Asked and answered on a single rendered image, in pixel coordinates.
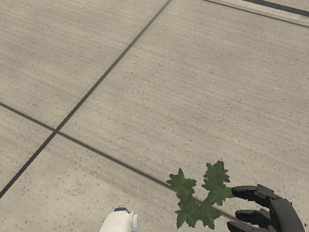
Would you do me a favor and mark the right robot hand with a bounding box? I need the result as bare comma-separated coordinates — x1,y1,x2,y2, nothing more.
227,184,306,232

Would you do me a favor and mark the robot left shin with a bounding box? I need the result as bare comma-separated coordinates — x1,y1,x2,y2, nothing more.
103,207,130,220

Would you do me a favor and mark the left robot thigh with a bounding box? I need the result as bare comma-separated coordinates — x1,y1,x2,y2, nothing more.
98,210,141,232

